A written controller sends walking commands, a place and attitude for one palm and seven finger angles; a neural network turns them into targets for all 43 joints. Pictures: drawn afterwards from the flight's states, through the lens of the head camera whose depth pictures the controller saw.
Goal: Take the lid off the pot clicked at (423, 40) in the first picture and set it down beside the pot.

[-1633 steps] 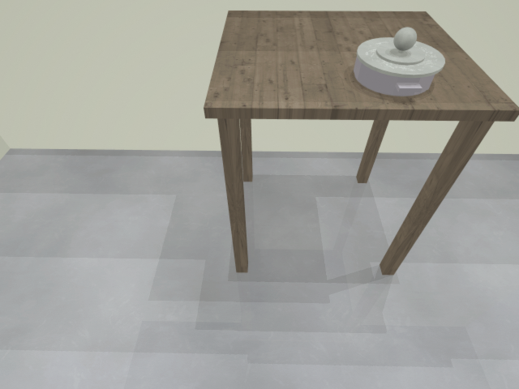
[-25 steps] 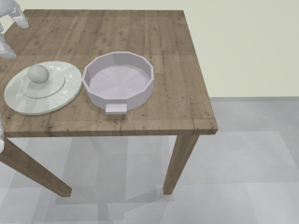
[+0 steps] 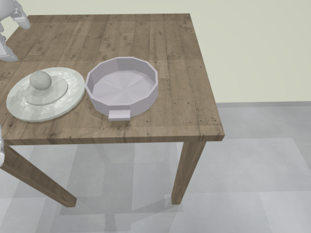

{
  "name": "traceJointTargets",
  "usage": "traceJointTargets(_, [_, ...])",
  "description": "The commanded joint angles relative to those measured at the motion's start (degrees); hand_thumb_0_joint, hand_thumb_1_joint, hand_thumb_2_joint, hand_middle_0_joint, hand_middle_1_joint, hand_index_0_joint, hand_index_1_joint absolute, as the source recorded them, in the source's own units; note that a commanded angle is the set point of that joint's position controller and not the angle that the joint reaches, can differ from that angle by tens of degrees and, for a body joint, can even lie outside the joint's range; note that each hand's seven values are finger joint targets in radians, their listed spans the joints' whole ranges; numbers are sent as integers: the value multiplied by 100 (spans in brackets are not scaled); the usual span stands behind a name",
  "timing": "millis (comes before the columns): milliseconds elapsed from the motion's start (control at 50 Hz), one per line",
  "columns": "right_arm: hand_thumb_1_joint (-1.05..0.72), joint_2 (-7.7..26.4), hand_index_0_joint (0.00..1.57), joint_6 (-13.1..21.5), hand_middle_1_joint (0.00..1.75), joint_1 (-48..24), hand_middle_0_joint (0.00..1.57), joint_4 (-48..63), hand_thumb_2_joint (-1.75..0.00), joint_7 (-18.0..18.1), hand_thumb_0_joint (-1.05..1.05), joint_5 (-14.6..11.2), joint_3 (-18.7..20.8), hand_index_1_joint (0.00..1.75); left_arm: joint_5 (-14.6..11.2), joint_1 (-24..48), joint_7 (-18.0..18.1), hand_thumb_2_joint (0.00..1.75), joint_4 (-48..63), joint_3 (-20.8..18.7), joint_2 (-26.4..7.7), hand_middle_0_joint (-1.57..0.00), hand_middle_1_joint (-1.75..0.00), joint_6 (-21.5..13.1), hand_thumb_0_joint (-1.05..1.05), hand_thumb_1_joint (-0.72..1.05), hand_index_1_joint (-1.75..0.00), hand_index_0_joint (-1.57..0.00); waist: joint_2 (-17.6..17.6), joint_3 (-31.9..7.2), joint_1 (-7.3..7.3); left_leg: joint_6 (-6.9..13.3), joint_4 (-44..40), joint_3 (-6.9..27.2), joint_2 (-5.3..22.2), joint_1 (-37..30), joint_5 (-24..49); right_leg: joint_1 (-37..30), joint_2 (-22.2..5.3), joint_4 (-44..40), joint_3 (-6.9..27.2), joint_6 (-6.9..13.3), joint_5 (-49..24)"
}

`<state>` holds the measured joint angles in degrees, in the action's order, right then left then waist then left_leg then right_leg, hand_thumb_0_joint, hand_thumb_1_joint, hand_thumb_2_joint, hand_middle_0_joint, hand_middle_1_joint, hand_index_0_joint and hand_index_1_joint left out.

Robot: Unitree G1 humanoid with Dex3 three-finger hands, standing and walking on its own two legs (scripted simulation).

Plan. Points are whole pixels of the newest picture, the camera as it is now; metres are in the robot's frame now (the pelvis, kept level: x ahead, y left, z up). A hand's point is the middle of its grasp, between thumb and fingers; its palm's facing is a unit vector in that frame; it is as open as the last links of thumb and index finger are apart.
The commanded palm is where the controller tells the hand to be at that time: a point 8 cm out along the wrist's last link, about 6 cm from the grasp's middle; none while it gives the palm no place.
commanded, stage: draw the hand back to the body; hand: left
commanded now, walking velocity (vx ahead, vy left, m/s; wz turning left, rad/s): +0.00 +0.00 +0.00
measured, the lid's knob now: (40, 80) +0.49 +0.30 +0.13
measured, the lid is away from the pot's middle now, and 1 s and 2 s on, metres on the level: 0.22 0.22 0.22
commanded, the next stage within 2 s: none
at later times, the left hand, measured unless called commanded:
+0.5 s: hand (12, 35) +0.41 +0.24 +0.30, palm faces +0.36 -0.85 -0.38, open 10.9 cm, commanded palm +0.35 +0.28 +0.32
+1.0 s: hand out of the picture +0.33 +0.22 +0.31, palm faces +0.49 -0.85 -0.19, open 9.0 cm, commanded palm +0.28 +0.26 +0.31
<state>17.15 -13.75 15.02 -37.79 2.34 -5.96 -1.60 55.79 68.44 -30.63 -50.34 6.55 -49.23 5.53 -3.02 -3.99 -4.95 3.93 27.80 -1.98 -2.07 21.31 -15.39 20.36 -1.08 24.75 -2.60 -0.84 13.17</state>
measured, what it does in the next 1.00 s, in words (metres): stands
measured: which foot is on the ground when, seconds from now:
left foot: down 0.00-1.00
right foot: down 0.00-1.00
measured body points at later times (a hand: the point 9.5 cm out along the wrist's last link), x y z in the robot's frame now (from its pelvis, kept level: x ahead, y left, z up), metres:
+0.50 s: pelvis +0.00 -0.02 +0.01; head +0.02 -0.02 +0.45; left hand +0.38 +0.28 +0.32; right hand +0.15 -0.25 -0.10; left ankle -0.02 +0.07 -0.74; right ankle -0.02 -0.13 -0.74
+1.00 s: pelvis +0.01 -0.05 +0.01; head +0.00 -0.06 +0.46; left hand +0.30 +0.26 +0.32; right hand +0.18 -0.29 -0.09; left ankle -0.02 +0.07 -0.74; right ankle -0.02 -0.13 -0.74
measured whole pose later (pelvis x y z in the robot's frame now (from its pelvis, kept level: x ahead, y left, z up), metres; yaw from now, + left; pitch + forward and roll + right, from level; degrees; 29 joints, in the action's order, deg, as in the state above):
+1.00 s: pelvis +0.01 -0.05 +0.01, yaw -1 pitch -2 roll +0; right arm 15.1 0.6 8.9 -39.1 3.4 -2.1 -1.3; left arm -5.1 20.5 3.8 0.4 -24.1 -27.8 -4.6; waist -3.0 0.6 2.0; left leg 0.2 21.8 -2.0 1.2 5.5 -14.6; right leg 5.6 2.4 20.1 -2.4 2.5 12.9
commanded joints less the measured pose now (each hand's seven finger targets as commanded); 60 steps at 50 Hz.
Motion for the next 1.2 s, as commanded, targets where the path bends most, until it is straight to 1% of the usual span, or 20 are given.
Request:
traceJointTargets(0, [-90, 831, 20, 179, 30, -370, 20, 808, -90, -1, 0, 15, 230, 30, -77, 2519, 207, 98, 1846, -873, -1849, -54, -49, 81, 0, -17, -49, -54, -306, -2452, 237, 1, -16, 441, 127, -1572, 3489, -945, 244, -2, 55, 311, -1759])
traceJointTargets(20, [-90, 847, 20, 207, 30, -417, 20, 891, -90, -15, 0, -7, 230, 30, -158, 2065, 211, 98, 1834, -819, -1690, -54, -49, 109, 0, -17, -49, -54, -483, -2356, 245, -19, 42, 458, 133, -1662, 3776, -847, 257, 0, 25, 340, -1846])
traceJointTargets(40, [-90, 813, 20, 193, 30, -439, 20, 850, -90, -26, 0, 11, 208, 30, -128, 2048, 215, 98, 1924, -1002, -1869, -54, -49, 137, 0, -17, -49, -54, -300, -2441, 288, -40, 25, 455, 156, -1627, 3706, -976, 234, 29, 64, 306, -1806])
traceJointTargets(80, [-90, 811, 20, 179, 30, -485, 20, 872, -90, 1, 0, -5, 181, 30, -185, 1691, 177, 98, 1565, -805, -1615, -54, -49, 211, 0, -17, -49, -54, 29, -1926, 248, -12, -74, 368, 131, -1300, 3054, -901, 225, -38, 7, 295, -1615])
traceJointTargets(120, [-90, 850, 20, 180, 30, -600, 20, 962, -90, 1, 0, -41, 190, 30, -285, 1645, 171, 98, 1998, -675, -1449, -54, -49, 244, 0, -17, -49, -54, -178, -1917, 251, -1, -119, 381, 123, -1391, 3019, -870, 222, -79, 3, 330, -1632])
traceJointTargets(140, [-90, 815, 20, 183, 30, -642, 20, 972, -90, -5, 0, -16, 186, 30, -220, 1786, 203, 98, 2391, -1018, -1845, -54, -49, 258, 0, -17, -49, -54, -119, -2306, 341, -5, -99, 407, 134, -1491, 3063, -1104, 188, -1, 87, 310, -1651])
traceJointTargets(180, [-90, 771, 20, 215, 30, -782, 20, 1012, -90, 7, 0, 17, 180, 30, -256, 1842, 190, 98, 2729, -999, -1758, -54, -49, 267, 0, -17, -49, -54, -228, -2416, 321, 16, -65, 422, 94, -1605, 3134, -1123, 159, -27, 100, 320, -1729])
traceJointTargets(260, [-90, 754, 20, 230, 30, -893, 20, 992, -90, 13, 0, -22, 135, 30, -349, 1322, 170, 98, 2606, -892, -1523, -54, -49, 362, 0, -17, -49, -54, -59, -1919, 306, -13, -162, 402, 97, -1439, 2701, -946, 170, -97, 15, 319, -1478])
traceJointTargets(280, [-90, 294, 20, 588, 30, 133, 20, 1370, -90, 74, 0, 72, 211, 30, -3955, 1991, 1244, 98, 3174, -1957, -22, -54, -49, -437, 0, -17, -49, -54, 195, -1139, 7, -126, -237, 273, 378, -2022, 1884, -314, 195, -271, -132, 435, -913])
traceJointTargets(300, [-90, 487, 20, 707, 30, -210, 20, 1241, -90, 120, 0, 114, 86, 30, -4232, 1214, 1767, 98, 2821, -1782, 28, -54, -49, -671, 0, -17, -49, -54, 175, -1055, 152, -164, -405, 545, 460, -2253, 1452, -360, 215, -308, -10, 470, -582])
traceJointTargets(320, [-90, 543, 20, 809, 30, -317, 20, 1263, -90, 178, 0, 100, 97, 30, -4817, 805, 2093, 98, 2890, -1875, 310, -54, -49, -848, 0, -17, -49, -54, 324, -1039, 196, -132, -552, 604, 498, -2263, 1143, -403, 240, -408, -15, 454, -457])
traceJointTargets(360, [-90, 587, 20, 916, 30, -374, 20, 1100, -90, 243, 0, 159, 72, 30, -5249, 371, 2628, 98, 2909, -2395, 3, -54, -49, -977, 0, -17, -49, -54, 473, -985, 332, -94, -603, 405, 460, -1925, 1163, -872, 191, -440, 42, 416, -765])
traceJointTargets(380, [-90, 593, 20, 973, 30, -407, 20, 1057, -90, 246, 0, 185, 79, 30, -5363, 492, 2810, 98, 3202, -2604, -155, -54, -49, -1050, 0, -17, -49, -54, 239, -1141, 370, -131, -608, 312, 432, -1899, 1314, -1080, 165, -457, 63, 407, -926])
traceJointTargets(440, [-90, 519, 20, 1186, 30, -610, 20, 987, -90, 204, 0, 313, 79, 30, -5601, 269, 3177, 97, 4216, -3008, -224, -52, -47, -1286, 0, -9, -47, -52, -681, -1507, 484, -232, -565, 248, 445, -2158, 2122, -1463, 131, -462, 106, 416, -1423])
traceJointTargets(500, [-90, 486, 20, 1379, 30, -703, 20, 902, -90, 144, 0, 350, 118, 30, -5720, -69, 3364, 96, 4657, -3114, -45, -49, -46, -1363, 0, -1, -46, -49, -772, -1511, 513, -266, -591, 214, 483, -2218, 2481, -1611, 153, -485, 81, 401, -1623])
traceJointTargets(660, [-90, 515, 20, 1578, 30, -886, 20, 786, -90, 81, 0, 366, 213, 30, -5957, -1754, 3466, 95, 5233, -3423, 230, -42, -42, -1362, 0, 20, -42, -42, -10, -1343, 626, -142, -558, 20, 456, -2019, 2895, -2018, 150, -462, 89, 301, -2394])
traceJointTargets(840, [-90, 472, 20, 1731, 30, -1141, 20, 762, -90, 101, 0, 359, 230, 30, -6065, -2379, 3498, 93, 6277, -3482, 428, -35, -38, -1370, 0, 45, -38, -35, -148, -1271, 665, -88, -538, -54, 369, -2183, 2674, -1992, 120, -482, 138, 256, -2534])
traceJointTargets(940, [-90, 422, 20, 1726, 30, -1221, 20, 691, -90, 117, 0, 384, 211, 30, -6141, -3008, 3504, 92, 6140, -3624, 497, -30, -36, -1287, 0, 58, -36, -30, 224, -833, 702, -77, -610, -99, 346, -2000, 2150, -1925, 108, -592, 145, 228, -2344])
traceJointTargets(1120, [-90, 280, 20, 1852, 30, -1445, 20, 724, -90, 137, 0, 432, 161, 30, -6198, -3539, 3515, 91, 7022, -3611, 794, -23, -31, -1345, 0, 82, -31, -23, -205, -759, 758, -75, -661, -87, 309, -2127, 1893, -1908, 102, -664, 180, 241, -2081])
traceJointTargets(1180, [-90, 248, 20, 1875, 30, -1510, 20, 703, -90, 134, 0, 452, 143, 30, -6219, -3733, 3518, 90, 7112, -3517, 967, -20, -30, -1320, 0, 90, -30, -20, 35, -614, 748, -90, -710, -73, 314, -2082, 1737, -1836, 109, -731, 166, 228, -1888])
